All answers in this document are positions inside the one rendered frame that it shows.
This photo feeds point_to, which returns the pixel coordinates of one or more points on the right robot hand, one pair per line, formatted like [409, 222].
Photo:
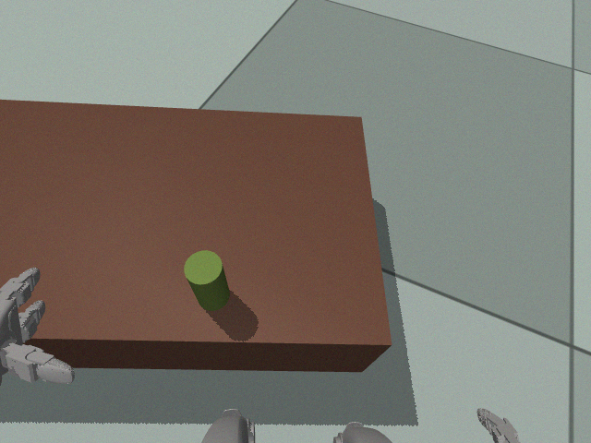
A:
[501, 430]

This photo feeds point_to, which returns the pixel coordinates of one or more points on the left robot hand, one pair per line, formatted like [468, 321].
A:
[19, 360]

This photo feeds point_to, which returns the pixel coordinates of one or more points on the can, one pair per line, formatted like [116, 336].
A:
[206, 277]

